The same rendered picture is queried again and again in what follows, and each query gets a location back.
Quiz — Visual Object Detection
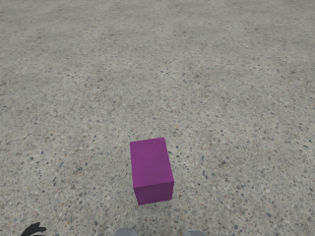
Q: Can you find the carton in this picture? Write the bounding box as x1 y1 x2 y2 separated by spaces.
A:
130 137 174 206

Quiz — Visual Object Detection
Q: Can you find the robot left hand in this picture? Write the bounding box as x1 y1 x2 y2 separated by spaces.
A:
21 222 46 236

